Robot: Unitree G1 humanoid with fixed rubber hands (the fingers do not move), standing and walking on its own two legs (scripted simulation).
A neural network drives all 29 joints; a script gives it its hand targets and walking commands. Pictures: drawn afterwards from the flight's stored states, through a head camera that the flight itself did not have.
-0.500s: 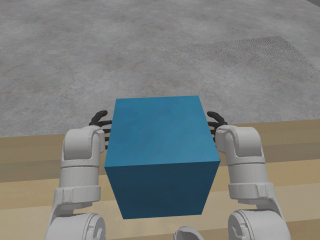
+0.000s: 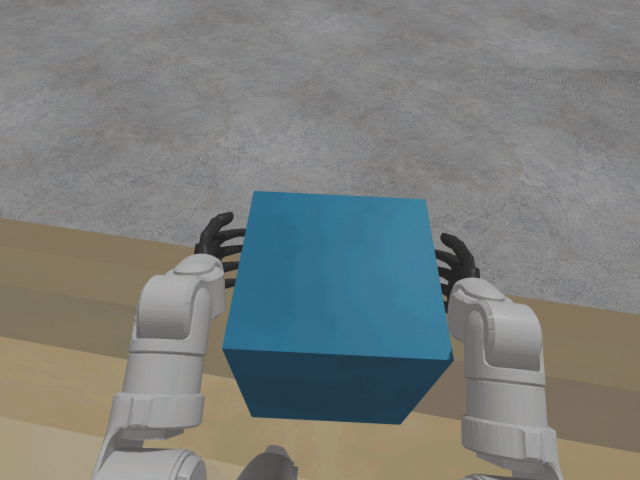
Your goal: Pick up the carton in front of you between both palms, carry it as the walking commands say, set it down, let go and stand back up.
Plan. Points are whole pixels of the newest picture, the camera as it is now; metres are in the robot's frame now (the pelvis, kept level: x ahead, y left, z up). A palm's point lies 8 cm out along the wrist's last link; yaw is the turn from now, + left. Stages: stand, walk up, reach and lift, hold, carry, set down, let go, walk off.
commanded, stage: carry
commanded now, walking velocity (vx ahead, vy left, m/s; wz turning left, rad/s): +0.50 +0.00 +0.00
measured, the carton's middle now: (332, 316) +0.34 +0.03 +0.01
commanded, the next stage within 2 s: none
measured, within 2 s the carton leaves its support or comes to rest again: neither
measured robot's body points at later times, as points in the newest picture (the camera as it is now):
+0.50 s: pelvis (337, 345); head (356, 141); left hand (282, 166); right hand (420, 172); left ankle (290, 475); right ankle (339, 418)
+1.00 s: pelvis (330, 240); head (346, 84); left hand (309, 136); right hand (401, 155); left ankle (309, 348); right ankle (357, 337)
